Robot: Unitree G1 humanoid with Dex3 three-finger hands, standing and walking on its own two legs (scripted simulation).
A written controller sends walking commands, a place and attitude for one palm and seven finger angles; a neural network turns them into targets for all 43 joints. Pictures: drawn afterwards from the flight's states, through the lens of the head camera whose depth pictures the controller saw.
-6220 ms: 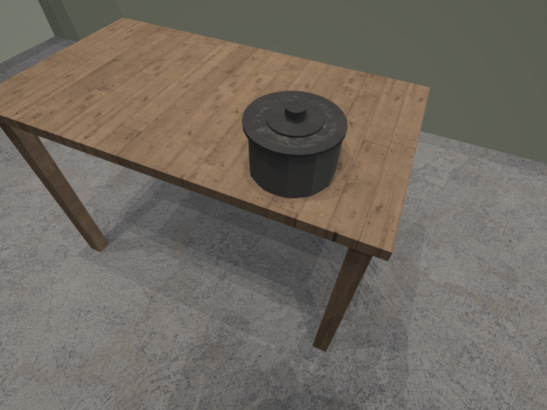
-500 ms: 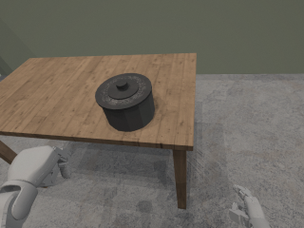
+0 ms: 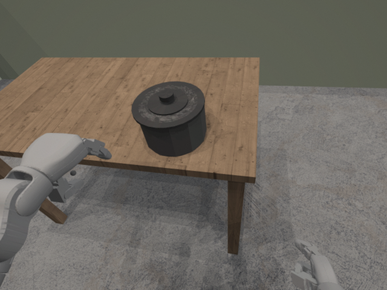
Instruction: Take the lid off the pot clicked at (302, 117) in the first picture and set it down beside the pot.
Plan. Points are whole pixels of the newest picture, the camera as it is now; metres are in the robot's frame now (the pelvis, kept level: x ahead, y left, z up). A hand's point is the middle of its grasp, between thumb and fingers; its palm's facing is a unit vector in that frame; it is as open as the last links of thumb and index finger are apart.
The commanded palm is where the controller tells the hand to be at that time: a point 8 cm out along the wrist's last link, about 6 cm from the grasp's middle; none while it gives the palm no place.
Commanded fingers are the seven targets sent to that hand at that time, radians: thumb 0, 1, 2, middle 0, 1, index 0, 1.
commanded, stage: reach forward and open the fingers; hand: left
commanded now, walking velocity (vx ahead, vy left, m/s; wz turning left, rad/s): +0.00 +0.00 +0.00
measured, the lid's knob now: (166, 95) +0.56 +0.14 +0.10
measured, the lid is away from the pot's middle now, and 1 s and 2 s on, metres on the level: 0.00 0.00 0.00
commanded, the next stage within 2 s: move the open hand above the knob in 0.22 s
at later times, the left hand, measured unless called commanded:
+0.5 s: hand (84, 148) +0.32 +0.25 +0.16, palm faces -0.16 -0.01 -0.99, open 9.9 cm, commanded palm +0.30 +0.24 +0.24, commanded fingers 0.00 -0.27 1.43 -0.85 -0.08 -0.85 -0.08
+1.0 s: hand (112, 114) +0.40 +0.21 +0.17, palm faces -0.20 -0.04 -0.98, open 9.9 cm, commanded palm +0.38 +0.20 +0.24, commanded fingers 0.00 -0.27 1.43 -0.85 -0.08 -0.85 -0.08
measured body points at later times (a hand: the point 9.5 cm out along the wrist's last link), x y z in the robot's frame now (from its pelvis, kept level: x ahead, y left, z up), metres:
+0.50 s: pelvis +0.00 +0.02 +0.00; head +0.02 -0.03 +0.45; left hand +0.33 +0.25 +0.21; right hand +0.21 -0.20 -0.10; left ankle +0.04 +0.10 -0.74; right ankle -0.01 -0.12 -0.74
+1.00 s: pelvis +0.01 +0.00 +0.00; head +0.03 -0.05 +0.44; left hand +0.41 +0.21 +0.23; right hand +0.18 -0.24 -0.12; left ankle +0.04 +0.10 -0.74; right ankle -0.01 -0.12 -0.74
